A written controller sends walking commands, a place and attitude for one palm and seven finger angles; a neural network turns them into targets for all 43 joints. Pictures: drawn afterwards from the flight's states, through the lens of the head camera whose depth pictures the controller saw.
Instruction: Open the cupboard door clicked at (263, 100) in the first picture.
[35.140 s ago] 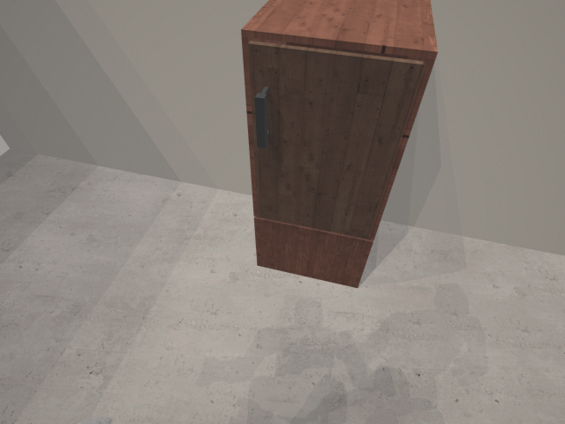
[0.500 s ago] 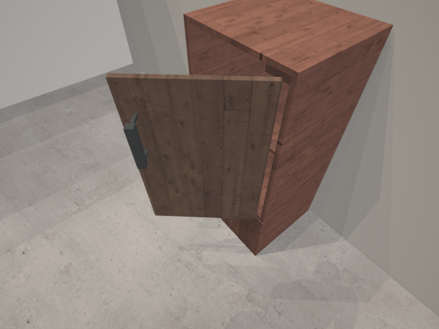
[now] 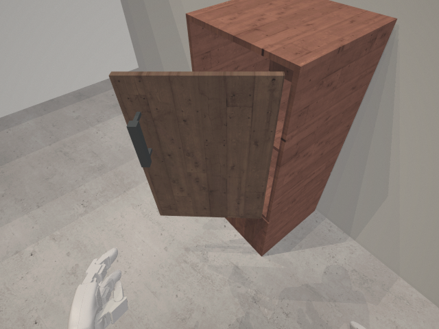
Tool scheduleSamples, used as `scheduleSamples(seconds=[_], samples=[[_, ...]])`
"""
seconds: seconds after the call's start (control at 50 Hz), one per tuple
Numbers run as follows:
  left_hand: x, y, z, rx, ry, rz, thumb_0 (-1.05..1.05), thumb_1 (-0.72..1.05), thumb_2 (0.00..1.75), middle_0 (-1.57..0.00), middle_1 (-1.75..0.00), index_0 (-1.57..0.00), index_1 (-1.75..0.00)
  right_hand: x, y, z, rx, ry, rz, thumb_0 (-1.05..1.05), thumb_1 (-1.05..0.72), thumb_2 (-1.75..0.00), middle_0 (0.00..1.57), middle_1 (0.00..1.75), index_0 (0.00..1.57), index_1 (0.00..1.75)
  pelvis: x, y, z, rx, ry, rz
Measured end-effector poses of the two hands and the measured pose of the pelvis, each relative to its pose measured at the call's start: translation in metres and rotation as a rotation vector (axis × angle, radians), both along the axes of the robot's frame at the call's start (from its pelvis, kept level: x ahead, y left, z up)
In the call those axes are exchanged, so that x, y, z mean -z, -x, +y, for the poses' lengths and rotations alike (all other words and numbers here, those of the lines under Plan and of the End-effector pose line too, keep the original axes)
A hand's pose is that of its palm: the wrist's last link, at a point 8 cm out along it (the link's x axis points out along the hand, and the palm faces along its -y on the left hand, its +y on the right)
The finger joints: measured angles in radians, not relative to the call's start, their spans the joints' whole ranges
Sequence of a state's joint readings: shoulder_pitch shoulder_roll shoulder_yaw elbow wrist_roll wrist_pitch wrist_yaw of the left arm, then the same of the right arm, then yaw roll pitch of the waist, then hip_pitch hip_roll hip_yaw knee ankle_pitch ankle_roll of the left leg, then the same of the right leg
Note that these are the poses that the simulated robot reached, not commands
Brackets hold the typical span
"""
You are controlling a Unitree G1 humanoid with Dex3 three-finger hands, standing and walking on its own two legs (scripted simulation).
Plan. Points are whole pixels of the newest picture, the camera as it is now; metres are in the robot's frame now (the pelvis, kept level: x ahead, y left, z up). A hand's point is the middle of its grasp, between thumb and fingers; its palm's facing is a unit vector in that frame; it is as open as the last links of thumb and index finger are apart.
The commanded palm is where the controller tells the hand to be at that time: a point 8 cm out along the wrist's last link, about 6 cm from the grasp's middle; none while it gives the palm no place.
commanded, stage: raise the hand with hooked fingers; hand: left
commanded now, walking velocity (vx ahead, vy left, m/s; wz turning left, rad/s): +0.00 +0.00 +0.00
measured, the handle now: (142, 140) +0.56 +0.23 +0.01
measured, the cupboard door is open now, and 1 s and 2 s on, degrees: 48 48 48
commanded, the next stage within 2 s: move the hooked fingers beside the handle in 1.90 s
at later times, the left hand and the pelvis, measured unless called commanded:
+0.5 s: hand (113, 296) +0.19 +0.20 -0.02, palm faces -0.06 -1.00 -0.05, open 10.3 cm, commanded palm +0.17 +0.26 -0.02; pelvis -0.03 +0.01 -0.07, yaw +0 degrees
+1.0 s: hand (84, 266) +0.23 +0.26 +0.00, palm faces +0.00 -1.00 -0.07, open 13.2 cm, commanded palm +0.21 +0.31 +0.01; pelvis -0.02 +0.03 -0.05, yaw -1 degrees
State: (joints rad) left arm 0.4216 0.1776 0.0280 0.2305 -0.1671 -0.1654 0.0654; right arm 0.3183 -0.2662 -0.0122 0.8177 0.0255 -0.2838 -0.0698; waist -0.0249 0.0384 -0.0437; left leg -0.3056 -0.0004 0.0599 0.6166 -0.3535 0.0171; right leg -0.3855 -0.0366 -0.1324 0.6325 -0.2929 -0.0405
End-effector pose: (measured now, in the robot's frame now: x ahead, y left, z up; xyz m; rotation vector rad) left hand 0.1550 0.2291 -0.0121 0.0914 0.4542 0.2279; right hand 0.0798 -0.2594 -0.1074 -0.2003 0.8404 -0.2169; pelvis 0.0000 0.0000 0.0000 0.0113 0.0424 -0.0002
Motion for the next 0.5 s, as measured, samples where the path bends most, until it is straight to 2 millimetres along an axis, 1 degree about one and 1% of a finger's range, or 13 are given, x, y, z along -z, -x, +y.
scheduleSamples(seconds=[0.04,0.06,0.1,0.12,0.16,0.22,0.26,0.28,0.32,0.36,0.4,0.44,0.5], samples=[[-0.018,-0.027,-0.008,0.072,0.040,-0.216,0.03,0.85,0.85,-0.20,-0.37,-0.20,-0.36,-0.012,-0.029,-0.009,-0.030,0.035,-0.126,0.02,-0.92,-0.90,0.20,0.30,0.20,0.30,0.009,0.006,0.000,0.010,-0.006,0.043],[-0.023,-0.035,-0.013,0.113,0.066,-0.313,0.03,0.82,0.84,-0.20,-0.38,-0.20,-0.38,-0.019,-0.042,-0.012,-0.046,0.050,-0.183,0.02,-0.92,-0.90,0.20,0.30,0.20,0.30,0.015,0.008,-0.001,0.016,-0.009,0.063],[-0.024,-0.040,-0.022,0.205,0.100,-0.459,0.02,0.77,0.83,-0.21,-0.41,-0.20,-0.40,-0.031,-0.067,-0.016,-0.083,0.076,-0.283,0.02,-0.91,-0.90,0.19,0.30,0.20,0.29,0.028,0.013,-0.001,0.025,-0.012,0.094],[-0.021,-0.038,-0.025,0.248,0.104,-0.501,0.02,0.75,0.82,-0.21,-0.42,-0.20,-0.41,-0.035,-0.079,-0.016,-0.101,0.086,-0.324,0.02,-0.91,-0.90,0.19,0.30,0.20,0.29,0.034,0.014,-0.001,0.027,-0.013,0.108],[-0.006,-0.028,-0.026,0.296,0.115,-0.512,0.01,0.70,0.80,-0.21,-0.45,-0.21,-0.44,-0.041,-0.099,-0.015,-0.131,0.102,-0.386,0.01,-0.91,-0.90,0.19,0.30,0.20,0.29,0.047,0.018,-0.001,0.034,-0.015,0.129],[0.024,-0.006,-0.017,0.270,0.141,-0.415,0.01,0.62,0.77,-0.22,-0.49,-0.22,-0.49,-0.043,-0.121,-0.004,-0.168,0.105,-0.429,0.01,-0.91,-0.90,0.19,0.30,0.20,0.29,0.061,0.021,-0.001,0.029,-0.012,0.148],[0.035,0.009,-0.006,0.214,0.129,-0.353,0.01,0.57,0.75,-0.23,-0.52,-0.23,-0.52,-0.040,-0.130,0.008,-0.195,0.096,-0.435,0.01,-0.91,-0.90,0.19,0.30,0.20,0.29,0.066,0.022,0.000,0.020,0.000,0.156],[0.037,0.015,0.000,0.188,0.114,-0.339,0.01,0.54,0.74,-0.23,-0.54,-0.23,-0.53,-0.036,-0.132,0.015,-0.209,0.089,-0.431,0.01,-0.91,-0.90,0.19,0.30,0.20,0.29,0.068,0.023,0.001,0.015,0.007,0.159],[0.033,0.022,0.012,0.154,0.074,-0.351,0.01,0.50,0.72,-0.23,-0.57,-0.23,-0.56,-0.026,-0.131,0.030,-0.238,0.070,-0.406,0.01,-0.91,-0.90,0.19,0.30,0.20,0.29,0.071,0.024,0.002,0.004,0.022,0.167],[0.023,0.022,0.020,0.151,0.041,-0.398,0.01,0.45,0.70,-0.24,-0.59,-0.23,-0.59,-0.012,-0.125,0.046,-0.263,0.042,-0.366,0.01,-0.91,-0.90,0.19,0.30,0.20,0.30,0.073,0.026,0.004,-0.007,0.038,0.174],[0.015,0.013,0.024,0.184,0.026,-0.444,0.01,0.40,0.68,-0.24,-0.62,-0.23,-0.62,0.004,-0.115,0.059,-0.280,0.012,-0.315,0.01,-0.91,-0.90,0.19,0.30,0.20,0.30,0.075,0.029,0.006,-0.016,0.051,0.179],[0.010,0.001,0.026,0.235,0.028,-0.461,0.01,0.35,0.66,-0.24,-0.65,-0.23,-0.65,0.018,-0.100,0.070,-0.278,-0.020,-0.259,0.01,-0.90,-0.90,0.20,0.30,0.20,0.30,0.075,0.031,0.009,-0.018,0.059,0.184],[0.008,-0.019,0.027,0.297,0.056,-0.423,0.01,0.28,0.63,-0.24,-0.70,-0.24,-0.69,0.032,-0.075,0.078,-0.237,-0.060,-0.182,0.01,-0.90,-0.90,0.20,0.30,0.21,0.30,0.072,0.032,0.014,-0.013,0.061,0.185]])
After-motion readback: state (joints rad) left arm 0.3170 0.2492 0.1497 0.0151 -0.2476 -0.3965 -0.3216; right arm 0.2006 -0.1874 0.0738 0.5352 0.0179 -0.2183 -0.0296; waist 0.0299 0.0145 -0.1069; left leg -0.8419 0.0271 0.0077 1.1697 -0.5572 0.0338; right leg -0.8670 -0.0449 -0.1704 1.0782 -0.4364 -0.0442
